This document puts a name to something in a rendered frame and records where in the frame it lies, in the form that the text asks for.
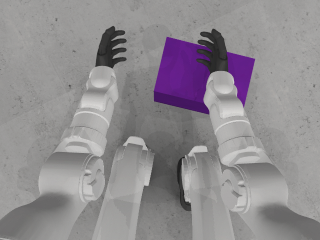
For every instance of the robot right upper arm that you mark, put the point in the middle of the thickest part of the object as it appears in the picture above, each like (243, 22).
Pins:
(258, 193)

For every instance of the right robot forearm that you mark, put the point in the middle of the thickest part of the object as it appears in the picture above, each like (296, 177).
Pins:
(235, 137)

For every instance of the robot right hand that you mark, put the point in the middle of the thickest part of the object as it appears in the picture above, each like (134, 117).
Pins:
(218, 57)

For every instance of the robot left hand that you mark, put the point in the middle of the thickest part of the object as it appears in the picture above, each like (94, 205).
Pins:
(106, 52)

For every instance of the robot left shin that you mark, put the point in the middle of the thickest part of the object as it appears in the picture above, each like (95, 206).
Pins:
(121, 149)

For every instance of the left robot forearm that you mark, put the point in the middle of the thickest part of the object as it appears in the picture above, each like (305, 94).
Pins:
(87, 132)

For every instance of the carton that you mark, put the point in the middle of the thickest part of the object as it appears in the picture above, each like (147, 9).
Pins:
(181, 80)

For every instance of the robot right thigh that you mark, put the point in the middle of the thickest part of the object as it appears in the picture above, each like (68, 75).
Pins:
(210, 217)

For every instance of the robot left upper arm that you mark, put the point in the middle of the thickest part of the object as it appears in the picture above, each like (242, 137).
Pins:
(68, 182)

